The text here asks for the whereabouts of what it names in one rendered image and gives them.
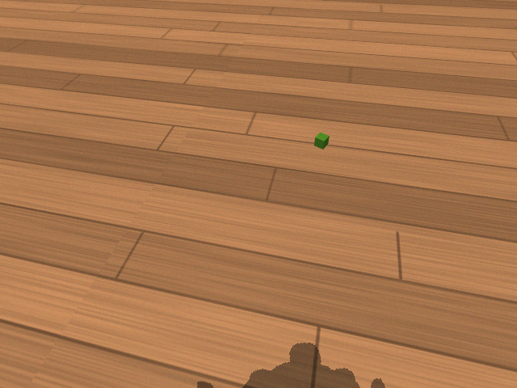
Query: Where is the cube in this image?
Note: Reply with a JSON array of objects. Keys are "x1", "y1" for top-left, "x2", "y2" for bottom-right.
[{"x1": 314, "y1": 133, "x2": 330, "y2": 149}]

